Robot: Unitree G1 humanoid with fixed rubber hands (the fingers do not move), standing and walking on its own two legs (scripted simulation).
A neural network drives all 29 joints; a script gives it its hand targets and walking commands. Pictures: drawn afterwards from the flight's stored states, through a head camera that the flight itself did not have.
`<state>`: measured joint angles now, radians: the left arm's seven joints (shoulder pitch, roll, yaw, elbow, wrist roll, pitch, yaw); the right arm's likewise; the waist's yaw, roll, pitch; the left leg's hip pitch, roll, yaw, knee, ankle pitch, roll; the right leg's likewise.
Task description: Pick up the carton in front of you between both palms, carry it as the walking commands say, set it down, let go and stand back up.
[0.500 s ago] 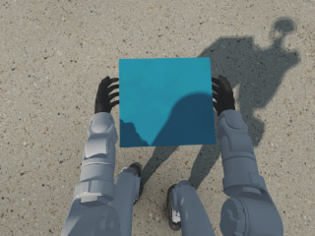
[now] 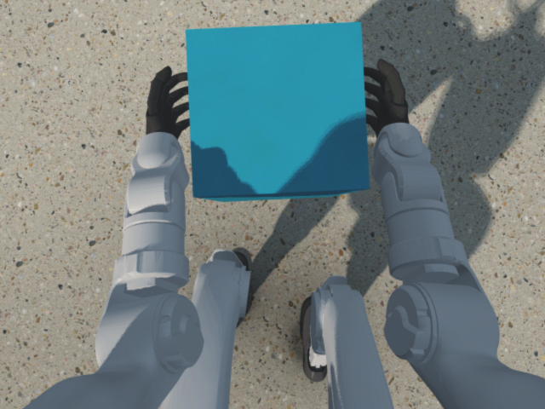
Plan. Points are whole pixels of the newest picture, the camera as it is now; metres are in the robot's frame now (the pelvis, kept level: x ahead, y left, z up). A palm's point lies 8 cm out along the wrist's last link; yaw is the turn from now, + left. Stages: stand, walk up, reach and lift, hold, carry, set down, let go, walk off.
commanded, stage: set down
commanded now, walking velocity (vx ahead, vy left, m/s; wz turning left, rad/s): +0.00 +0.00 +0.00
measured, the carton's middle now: (275, 133) +0.49 +0.07 -0.18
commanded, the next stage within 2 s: none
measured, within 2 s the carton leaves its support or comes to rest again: rests again in 1.32 s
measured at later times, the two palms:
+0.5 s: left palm (185, 138) +0.48 +0.23 -0.26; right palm (351, 120) +0.55 -0.06 -0.25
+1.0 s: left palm (189, 130) +0.51 +0.24 -0.31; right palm (340, 126) +0.56 -0.06 -0.33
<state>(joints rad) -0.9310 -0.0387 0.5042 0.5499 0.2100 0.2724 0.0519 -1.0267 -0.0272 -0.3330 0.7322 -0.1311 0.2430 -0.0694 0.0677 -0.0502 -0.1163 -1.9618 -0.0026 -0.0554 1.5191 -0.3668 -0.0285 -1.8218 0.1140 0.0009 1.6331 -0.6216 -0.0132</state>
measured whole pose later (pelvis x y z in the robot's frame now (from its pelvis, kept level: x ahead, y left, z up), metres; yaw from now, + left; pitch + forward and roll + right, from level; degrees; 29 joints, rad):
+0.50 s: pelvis -0.03 +0.01 -0.10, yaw -1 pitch +46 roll -2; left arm -1.28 0.06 0.53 0.63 0.17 0.32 0.11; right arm -1.46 -0.22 -0.22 0.92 -0.07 0.28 -0.08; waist 0.11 -0.05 0.18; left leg -2.27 0.00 -0.04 1.86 -0.39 -0.02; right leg -2.12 0.13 0.00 2.00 -0.68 0.01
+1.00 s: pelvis -0.02 +0.00 -0.15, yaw +0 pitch +44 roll +2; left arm -1.45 0.20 0.52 0.89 0.08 0.26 0.04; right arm -1.58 -0.29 -0.04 1.06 0.01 0.26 -0.13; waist 0.16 0.00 0.29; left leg -2.34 0.02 -0.03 2.01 -0.44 -0.04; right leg -2.20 0.16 0.00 2.18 -0.74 -0.01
